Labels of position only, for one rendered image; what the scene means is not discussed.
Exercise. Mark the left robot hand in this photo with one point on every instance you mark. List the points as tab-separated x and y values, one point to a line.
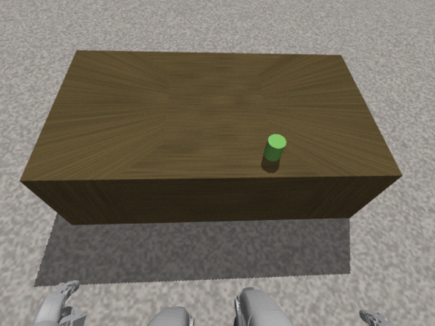
52	307

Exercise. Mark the can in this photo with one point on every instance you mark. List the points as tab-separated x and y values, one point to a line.
274	147

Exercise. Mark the right robot hand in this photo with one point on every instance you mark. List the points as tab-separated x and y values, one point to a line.
374	319

